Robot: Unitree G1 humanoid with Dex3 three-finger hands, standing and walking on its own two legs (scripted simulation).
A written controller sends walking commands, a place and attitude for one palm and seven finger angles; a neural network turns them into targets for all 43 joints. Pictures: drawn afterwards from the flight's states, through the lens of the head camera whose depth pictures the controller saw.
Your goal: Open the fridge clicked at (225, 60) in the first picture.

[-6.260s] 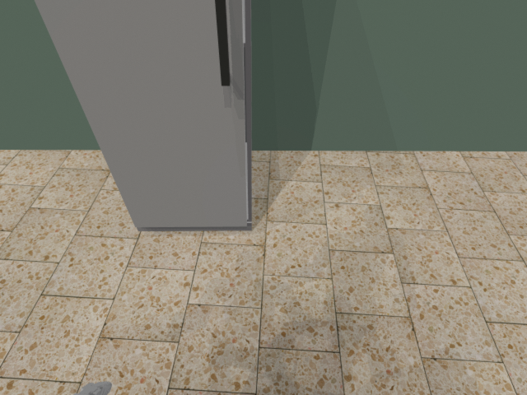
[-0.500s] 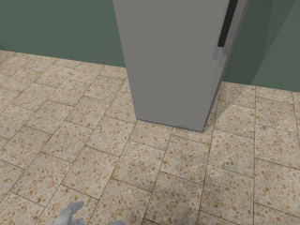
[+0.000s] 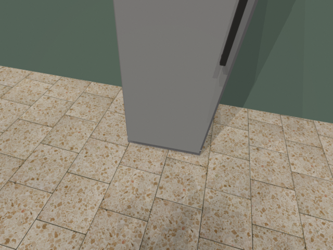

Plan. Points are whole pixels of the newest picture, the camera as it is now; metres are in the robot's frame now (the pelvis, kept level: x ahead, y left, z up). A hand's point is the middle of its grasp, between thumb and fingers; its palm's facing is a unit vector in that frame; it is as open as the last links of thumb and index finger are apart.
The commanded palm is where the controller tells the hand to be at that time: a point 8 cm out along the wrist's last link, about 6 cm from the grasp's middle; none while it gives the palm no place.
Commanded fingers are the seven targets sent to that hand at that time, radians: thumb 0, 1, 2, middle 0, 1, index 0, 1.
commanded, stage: take the last steps up to it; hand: right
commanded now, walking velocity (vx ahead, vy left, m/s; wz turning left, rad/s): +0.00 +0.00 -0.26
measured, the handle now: (238, 11) +0.81 -0.15 +0.24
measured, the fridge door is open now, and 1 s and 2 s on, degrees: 0 0 0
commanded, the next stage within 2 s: come to a stop and stand still in 1.24 s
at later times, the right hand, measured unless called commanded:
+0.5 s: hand out of the picture -0.09 -0.21 -0.18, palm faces +0.15 +0.98 -0.13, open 7.4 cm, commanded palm none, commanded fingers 0.00 -0.90 -0.90 0.20 0.30 0.20 0.30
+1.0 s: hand (225, 214) +0.28 -0.18 -0.18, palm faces -0.02 +0.99 -0.16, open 7.3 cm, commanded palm none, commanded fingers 0.00 -0.90 -0.90 0.20 0.30 0.20 0.30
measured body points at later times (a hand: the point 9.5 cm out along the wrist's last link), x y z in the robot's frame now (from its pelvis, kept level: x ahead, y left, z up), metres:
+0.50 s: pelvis +0.00 -0.05 +0.01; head -0.03 -0.08 +0.46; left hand +0.04 +0.18 -0.13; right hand -0.09 -0.27 -0.16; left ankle +0.01 +0.09 -0.69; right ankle -0.05 -0.13 -0.73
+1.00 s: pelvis +0.16 -0.01 -0.02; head +0.20 -0.01 +0.43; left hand +0.00 +0.17 -0.16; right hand +0.28 -0.23 -0.17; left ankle +0.26 +0.08 -0.73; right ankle -0.03 -0.13 -0.68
